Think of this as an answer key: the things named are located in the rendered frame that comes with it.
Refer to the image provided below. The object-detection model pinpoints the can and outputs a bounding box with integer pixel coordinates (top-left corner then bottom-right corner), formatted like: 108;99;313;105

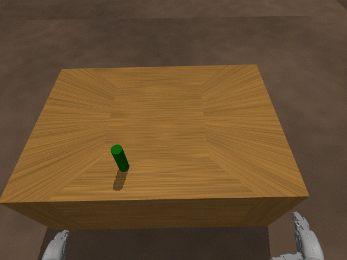
111;145;129;172

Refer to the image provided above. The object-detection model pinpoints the right robot hand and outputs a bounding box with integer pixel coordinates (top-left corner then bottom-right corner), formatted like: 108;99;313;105
269;211;325;260

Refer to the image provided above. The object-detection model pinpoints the left robot hand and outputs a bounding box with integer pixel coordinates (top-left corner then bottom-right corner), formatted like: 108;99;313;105
42;230;69;260

